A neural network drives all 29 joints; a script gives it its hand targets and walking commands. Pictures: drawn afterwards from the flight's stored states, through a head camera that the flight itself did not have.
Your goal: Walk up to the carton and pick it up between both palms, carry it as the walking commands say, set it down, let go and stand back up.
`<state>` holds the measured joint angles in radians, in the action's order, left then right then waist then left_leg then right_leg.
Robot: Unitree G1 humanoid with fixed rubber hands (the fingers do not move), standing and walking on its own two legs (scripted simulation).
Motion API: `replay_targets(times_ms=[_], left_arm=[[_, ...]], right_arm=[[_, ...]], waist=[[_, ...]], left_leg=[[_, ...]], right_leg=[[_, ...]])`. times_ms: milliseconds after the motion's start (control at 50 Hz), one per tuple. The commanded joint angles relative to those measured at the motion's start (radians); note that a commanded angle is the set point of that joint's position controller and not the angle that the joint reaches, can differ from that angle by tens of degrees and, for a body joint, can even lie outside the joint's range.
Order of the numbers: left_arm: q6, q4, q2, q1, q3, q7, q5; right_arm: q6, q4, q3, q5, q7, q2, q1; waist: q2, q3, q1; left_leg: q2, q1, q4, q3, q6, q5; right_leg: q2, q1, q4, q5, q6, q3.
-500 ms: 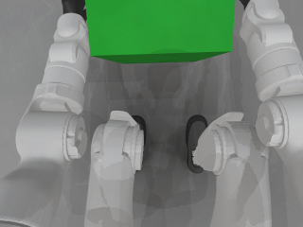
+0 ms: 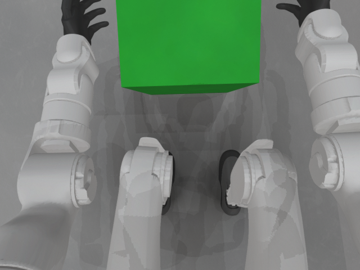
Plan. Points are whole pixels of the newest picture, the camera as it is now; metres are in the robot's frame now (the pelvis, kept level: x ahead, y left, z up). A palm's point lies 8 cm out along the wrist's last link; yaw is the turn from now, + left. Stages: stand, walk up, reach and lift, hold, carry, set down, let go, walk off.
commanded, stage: set down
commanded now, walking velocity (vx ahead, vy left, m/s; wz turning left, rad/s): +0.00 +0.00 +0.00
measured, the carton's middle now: (188, 58) +0.50 +0.03 -0.26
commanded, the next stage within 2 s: let go in 1.04 s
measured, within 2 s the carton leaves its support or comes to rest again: neither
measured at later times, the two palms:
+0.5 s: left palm out of the picture +0.51 +0.23 +0.03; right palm out of the picture +0.55 -0.19 +0.03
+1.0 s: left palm out of the picture +0.51 +0.23 +0.17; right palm out of the picture +0.55 -0.19 +0.16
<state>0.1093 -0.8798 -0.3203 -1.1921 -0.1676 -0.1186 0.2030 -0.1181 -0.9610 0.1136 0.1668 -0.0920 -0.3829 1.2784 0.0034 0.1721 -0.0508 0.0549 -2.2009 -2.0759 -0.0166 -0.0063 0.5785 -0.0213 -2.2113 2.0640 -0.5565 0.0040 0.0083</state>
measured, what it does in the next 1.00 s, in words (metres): rises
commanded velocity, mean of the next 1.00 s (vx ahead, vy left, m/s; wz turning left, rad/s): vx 0.00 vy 0.00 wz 0.00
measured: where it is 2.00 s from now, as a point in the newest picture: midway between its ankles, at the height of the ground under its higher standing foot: (195, 193)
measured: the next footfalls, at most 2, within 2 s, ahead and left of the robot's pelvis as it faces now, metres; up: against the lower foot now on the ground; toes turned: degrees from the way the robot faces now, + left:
none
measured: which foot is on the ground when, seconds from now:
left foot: down 0.00-1.00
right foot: down 0.00-1.00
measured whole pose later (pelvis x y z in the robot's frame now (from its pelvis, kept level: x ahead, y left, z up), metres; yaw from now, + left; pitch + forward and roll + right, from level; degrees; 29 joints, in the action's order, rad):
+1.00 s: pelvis +0.05 +0.00 +0.26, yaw -1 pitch +44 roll +1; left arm 0.09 -0.84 -0.20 -0.94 -0.35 0.01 -0.01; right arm -0.12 -0.91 0.28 -0.06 0.03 -0.28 1.03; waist 0.02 -0.11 -0.06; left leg 0.05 -1.47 -1.02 0.00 -0.01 0.31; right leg -0.02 -1.49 1.02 -0.29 -0.01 -0.04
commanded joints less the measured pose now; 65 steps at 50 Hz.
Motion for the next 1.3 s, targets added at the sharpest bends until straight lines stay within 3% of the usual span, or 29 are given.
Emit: replay_targets(times_ms=[0, 240, 500, 840, 940, 1020, 1080, 1180, 1280], left_arm=[[-0.005, 0.111, -0.119, -0.187, -0.042, 0.009, -0.026], [0.014, 0.141, -0.117, -0.137, -0.093, 0.051, -0.073], [0.031, 0.198, -0.113, -0.064, -0.119, 0.094, -0.087], [-0.009, 0.189, -0.025, 0.053, -0.168, 0.122, -0.163], [-0.036, 0.126, 0.028, 0.083, -0.194, 0.127, -0.217], [-0.052, 0.115, 0.048, 0.138, -0.216, 0.127, -0.254], [-0.062, 0.154, 0.034, 0.202, -0.219, 0.134, -0.276], [-0.058, 0.326, -0.018, 0.395, -0.162, 0.170, -0.286], [-0.036, 0.457, -0.008, 0.654, -0.085, 0.197, -0.257]], right_arm=[[0.003, 0.111, 0.039, -0.026, 0.008, -0.121, 0.221], [-0.025, 0.147, 0.070, -0.075, 0.029, -0.082, 0.188], [-0.048, 0.216, 0.103, -0.100, 0.060, -0.073, 0.111], [-0.004, 0.201, 0.155, -0.180, 0.110, -0.024, -0.015], [0.022, 0.133, 0.180, -0.228, 0.124, 0.009, -0.047], [0.038, 0.117, 0.198, -0.254, 0.125, 0.019, -0.109], [0.045, 0.163, 0.204, -0.267, 0.114, 0.028, -0.178], [0.036, 0.358, 0.170, -0.275, 0.074, 0.074, -0.386], [0.025, 0.545, 0.104, -0.244, 0.073, 0.119, -0.645]], waist=[[0.027, -1.199, -0.009], [0.056, -1.225, -0.025], [0.054, -1.299, -0.019], [0.037, -1.195, -0.023], [0.044, -1.044, -0.020], [0.048, -1.059, -0.020], [0.053, -1.140, -0.020], [0.045, -1.343, -0.016], [0.021, -1.245, -0.008]], left_leg=[[-0.001, 0.610, 0.259, -0.017, 0.041, -0.320], [0.010, 0.632, 0.456, -0.038, 0.038, -0.331], [0.017, 0.824, 0.709, -0.036, 0.041, -0.431], [0.003, 1.159, 1.074, -0.003, 0.050, -0.560], [-0.007, 1.160, 1.140, 0.008, 0.059, -0.555], [-0.006, 1.195, 1.158, 0.011, 0.063, -0.616], [0.000, 1.247, 1.164, 0.015, 0.060, -0.688], [0.003, 1.355, 1.188, 0.023, 0.046, -0.810], [-0.002, 1.510, 1.249, 0.044, 0.027, -0.846]], right_leg=[[-0.028, 0.623, -0.200, 0.263, -0.013, 0.031], [-0.037, 0.780, -0.411, 0.297, -0.017, 0.016], [-0.037, 0.990, -0.667, 0.394, -0.029, 0.008], [-0.031, 1.195, -1.030, 0.482, -0.031, -0.019], [-0.025, 1.172, -1.095, 0.469, -0.024, -0.016], [-0.024, 1.223, -1.121, 0.526, -0.023, -0.022], [-0.026, 1.325, -1.136, 0.619, -0.026, -0.036], [-0.023, 1.597, -1.138, 0.864, -0.034, -0.064], [-0.021, 1.648, -1.216, 0.835, -0.026, -0.068]])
